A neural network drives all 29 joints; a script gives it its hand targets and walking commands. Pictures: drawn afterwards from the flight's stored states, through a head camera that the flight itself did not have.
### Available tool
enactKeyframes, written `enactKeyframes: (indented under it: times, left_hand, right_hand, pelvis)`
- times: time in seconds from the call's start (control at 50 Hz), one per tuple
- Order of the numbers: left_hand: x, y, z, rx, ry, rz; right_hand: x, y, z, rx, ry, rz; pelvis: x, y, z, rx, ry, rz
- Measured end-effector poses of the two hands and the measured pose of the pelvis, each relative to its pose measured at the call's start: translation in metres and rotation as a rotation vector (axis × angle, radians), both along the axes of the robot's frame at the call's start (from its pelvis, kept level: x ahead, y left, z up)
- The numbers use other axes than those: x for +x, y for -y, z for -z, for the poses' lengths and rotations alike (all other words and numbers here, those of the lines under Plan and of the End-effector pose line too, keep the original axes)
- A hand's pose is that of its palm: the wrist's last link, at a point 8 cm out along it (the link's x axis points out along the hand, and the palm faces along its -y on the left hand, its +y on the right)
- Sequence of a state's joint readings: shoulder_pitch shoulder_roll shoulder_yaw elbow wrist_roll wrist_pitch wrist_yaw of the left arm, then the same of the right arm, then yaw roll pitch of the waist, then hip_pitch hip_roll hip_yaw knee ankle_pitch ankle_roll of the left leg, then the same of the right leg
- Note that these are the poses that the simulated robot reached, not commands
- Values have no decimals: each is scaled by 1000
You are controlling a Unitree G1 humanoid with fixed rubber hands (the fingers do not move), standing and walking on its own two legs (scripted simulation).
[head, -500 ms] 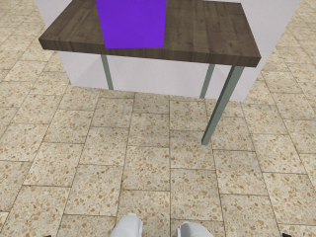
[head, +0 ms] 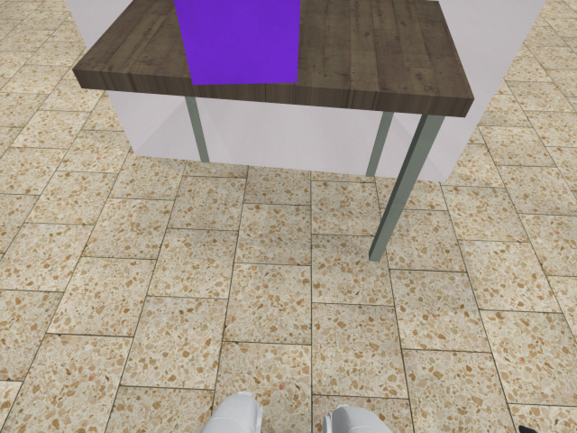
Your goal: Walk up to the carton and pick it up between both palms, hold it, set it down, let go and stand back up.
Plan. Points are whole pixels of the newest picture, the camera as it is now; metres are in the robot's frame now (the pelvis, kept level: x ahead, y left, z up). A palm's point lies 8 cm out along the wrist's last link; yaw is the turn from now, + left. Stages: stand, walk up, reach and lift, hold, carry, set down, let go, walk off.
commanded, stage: walk up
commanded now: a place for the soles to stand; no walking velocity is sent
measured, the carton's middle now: out of the picture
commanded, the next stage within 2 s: none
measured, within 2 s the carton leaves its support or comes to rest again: neither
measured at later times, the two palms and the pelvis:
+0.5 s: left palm out of the picture +0.05 +0.31 -0.11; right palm out of the picture +0.06 -0.34 -0.08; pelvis -0.01 -0.01 +0.00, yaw +0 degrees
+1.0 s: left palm out of the picture +0.03 +0.31 -0.11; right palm out of the picture +0.05 -0.34 -0.08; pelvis -0.03 -0.01 +0.00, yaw +0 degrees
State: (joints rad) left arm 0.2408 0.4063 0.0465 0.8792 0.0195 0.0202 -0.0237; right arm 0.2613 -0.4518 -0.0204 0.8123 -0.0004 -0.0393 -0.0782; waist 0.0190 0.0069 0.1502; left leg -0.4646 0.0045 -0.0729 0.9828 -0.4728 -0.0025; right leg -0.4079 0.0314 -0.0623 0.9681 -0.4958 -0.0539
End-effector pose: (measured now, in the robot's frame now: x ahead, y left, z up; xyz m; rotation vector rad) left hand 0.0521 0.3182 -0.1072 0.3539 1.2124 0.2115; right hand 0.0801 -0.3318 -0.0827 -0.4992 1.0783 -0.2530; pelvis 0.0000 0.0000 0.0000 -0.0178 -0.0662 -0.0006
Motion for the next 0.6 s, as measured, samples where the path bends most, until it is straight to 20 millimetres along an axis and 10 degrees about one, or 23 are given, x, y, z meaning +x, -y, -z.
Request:
enactKeyframes:
  times: [0.22,0.46,0.6]
  left_hand:
    - [40,-10,-3,11,110,47]
    - [-3,10,-2,6,13,15]
    - [6,-2,1,-14,43,21]
  right_hand:
    - [-16,2,-12,-26,10,14]
    - [-18,12,-1,1,-9,8]
    - [-23,-7,-5,-2,-1,14]
  pelvis:
    - [-9,1,0,3,15,5]
    - [-13,11,-1,14,-3,6]
    - [-16,-4,-2,-4,5,7]
